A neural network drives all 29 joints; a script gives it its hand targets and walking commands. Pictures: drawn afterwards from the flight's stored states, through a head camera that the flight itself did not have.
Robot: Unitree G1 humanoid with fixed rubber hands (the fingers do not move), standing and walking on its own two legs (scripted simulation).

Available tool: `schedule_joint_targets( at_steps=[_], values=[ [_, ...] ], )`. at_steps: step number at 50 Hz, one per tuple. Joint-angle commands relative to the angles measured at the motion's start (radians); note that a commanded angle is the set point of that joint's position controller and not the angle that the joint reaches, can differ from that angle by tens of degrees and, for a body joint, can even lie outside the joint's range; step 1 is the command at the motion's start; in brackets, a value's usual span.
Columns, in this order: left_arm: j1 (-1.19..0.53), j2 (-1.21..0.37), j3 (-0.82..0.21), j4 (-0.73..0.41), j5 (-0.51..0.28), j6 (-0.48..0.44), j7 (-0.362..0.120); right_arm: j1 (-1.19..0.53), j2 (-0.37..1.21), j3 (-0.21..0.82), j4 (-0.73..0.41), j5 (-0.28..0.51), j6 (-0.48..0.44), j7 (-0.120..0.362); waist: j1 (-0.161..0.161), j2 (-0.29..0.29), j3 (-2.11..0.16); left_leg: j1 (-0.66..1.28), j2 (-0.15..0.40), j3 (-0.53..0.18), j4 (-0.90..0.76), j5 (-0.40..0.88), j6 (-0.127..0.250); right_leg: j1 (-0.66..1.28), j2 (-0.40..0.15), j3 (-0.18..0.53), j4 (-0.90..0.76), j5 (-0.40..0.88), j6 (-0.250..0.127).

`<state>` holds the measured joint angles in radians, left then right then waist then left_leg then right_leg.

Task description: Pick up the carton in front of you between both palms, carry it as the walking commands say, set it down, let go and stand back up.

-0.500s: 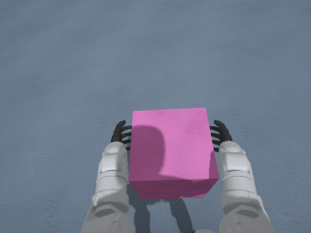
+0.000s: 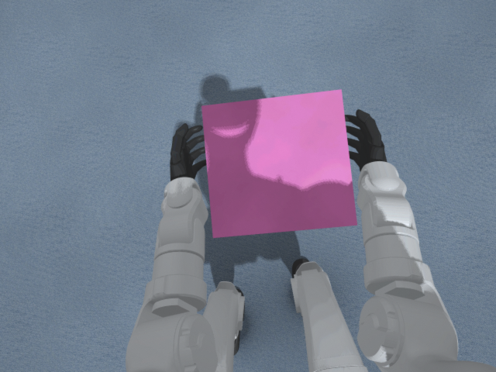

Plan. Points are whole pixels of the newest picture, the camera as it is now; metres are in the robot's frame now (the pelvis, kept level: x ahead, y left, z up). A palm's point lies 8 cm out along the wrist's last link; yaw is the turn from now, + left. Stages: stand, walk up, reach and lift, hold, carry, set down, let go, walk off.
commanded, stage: set down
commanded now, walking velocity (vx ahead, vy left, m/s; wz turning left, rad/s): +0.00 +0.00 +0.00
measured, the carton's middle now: (275, 172) +0.43 -0.05 -0.16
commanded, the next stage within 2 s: none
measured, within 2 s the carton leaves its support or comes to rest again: rests again in 1.64 s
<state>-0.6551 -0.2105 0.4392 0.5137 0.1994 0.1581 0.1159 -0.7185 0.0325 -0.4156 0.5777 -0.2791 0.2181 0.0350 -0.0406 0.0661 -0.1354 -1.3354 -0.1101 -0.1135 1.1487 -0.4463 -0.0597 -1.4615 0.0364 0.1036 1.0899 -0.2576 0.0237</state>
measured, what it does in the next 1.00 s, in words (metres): lowers itself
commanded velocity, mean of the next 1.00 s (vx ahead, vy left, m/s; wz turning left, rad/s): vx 0.00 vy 0.00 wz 0.00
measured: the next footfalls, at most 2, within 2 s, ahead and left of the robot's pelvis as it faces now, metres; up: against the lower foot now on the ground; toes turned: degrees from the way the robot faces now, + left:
none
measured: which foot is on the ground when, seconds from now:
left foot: down 0.00-1.00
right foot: down 0.00-1.00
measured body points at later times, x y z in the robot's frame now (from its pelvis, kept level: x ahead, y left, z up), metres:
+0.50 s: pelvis -0.02 +0.01 -0.13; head +0.25 -0.05 +0.23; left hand +0.47 +0.08 -0.23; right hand +0.44 -0.22 -0.24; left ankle +0.04 +0.14 -0.62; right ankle +0.11 -0.12 -0.62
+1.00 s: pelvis -0.04 +0.01 -0.23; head +0.30 -0.05 +0.05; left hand +0.49 +0.05 -0.38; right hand +0.45 -0.25 -0.39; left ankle +0.04 +0.14 -0.62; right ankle +0.11 -0.12 -0.62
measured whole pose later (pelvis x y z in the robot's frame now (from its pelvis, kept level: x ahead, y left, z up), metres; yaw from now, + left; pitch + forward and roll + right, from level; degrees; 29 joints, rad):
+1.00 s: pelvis -0.04 +0.01 -0.23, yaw +6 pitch +45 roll +6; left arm -1.25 -0.01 0.37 0.83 0.09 0.18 0.23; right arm -1.21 -0.22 -0.41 0.82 -0.17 0.25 -0.01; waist -0.13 0.11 0.09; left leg -2.16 -0.24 -0.06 1.99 -0.64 -0.12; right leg -2.30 0.08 0.15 1.92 -0.40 0.09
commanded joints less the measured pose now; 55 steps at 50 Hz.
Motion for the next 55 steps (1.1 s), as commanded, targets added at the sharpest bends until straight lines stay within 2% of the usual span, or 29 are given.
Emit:
schedule_joint_targets(
  at_steps=[1, 8, 14, 25, 34, 50, 52, 55],
  values=[
    [-0.594, -0.81, -0.54, 0.098, -0.047, 0.034, -0.242, -0.481, 0.858, 0.514, 0.075, 0.084, 0.021, 0.208, -0.039, -0.077, -0.788, -0.096, -0.09, 0.143, -0.061, 0.0, 0.003, 0.754, 0.073, -0.084, 0.015, 0.023, 0.001],
    [-0.735, -0.813, -0.48, 0.172, -0.069, 0.05, -0.244, -0.618, 0.873, 0.509, 0.099, 0.104, 0.05, 0.189, -0.039, -0.135, -0.889, -0.286, -0.109, 0.162, 0.09, -0.033, 0.013, 0.677, 0.073, -0.072, 0.137, -0.005, 0.019],
    [-0.799, -0.808, -0.472, 0.202, -0.095, 0.044, -0.224, -0.687, 0.839, 0.501, 0.107, 0.118, 0.044, 0.179, -0.058, -0.152, -0.951, -0.36, -0.125, 0.173, 0.193, -0.041, 0.012, 0.573, 0.084, -0.102, 0.247, 0.026, 0.024],
    [-0.886, -0.776, -0.508, 0.197, -0.129, 0.013, -0.16, -0.743, 0.737, 0.456, 0.135, 0.147, 0.01, 0.18, -0.108, -0.075, -1.005, -0.387, -0.145, 0.19, 0.351, 0.015, -0.009, 0.339, 0.092, -0.161, 0.436, 0.16, 0.018],
    [-0.982, -0.717, -0.511, 0.203, -0.139, 0.001, -0.114, -0.836, 0.631, 0.423, 0.14, 0.178, -0.004, 0.184, -0.14, -0.045, -1.014, -0.433, -0.156, 0.202, 0.475, 0.019, -0.016, 0.21, 0.084, -0.18, 0.552, 0.174, 0.025],
    [-1.193, -0.597, -0.492, 0.3, -0.195, 0.009, -0.118, -1.06, 0.494, 0.392, 0.186, 0.213, -0.004, 0.194, -0.185, -0.055, -0.964, -0.584, -0.152, 0.22, 0.687, -0.041, -0.003, 0.106, 0.047, -0.181, 0.723, 0.11, 0.028],
    [-1.221, -0.597, -0.485, 0.31, -0.191, 0.011, -0.124, -1.117, 0.489, 0.38, 0.163, 0.226, -0.009, 0.202, -0.203, -0.022, -0.917, -0.588, -0.15, 0.216, 0.704, -0.051, 0.005, 0.019, 0.044, -0.179, 0.735, 0.096, 0.019],
    [-1.233, -0.619, -0.5, 0.32, -0.198, 0.008, -0.13, -1.134, 0.469, 0.37, 0.169, 0.24, -0.021, 0.212, -0.214, 0.043, -0.882, -0.59, -0.144, 0.218, 0.723, -0.005, 0.003, -0.009, 0.041, -0.175, 0.765, 0.168, 0.007]
  ],
)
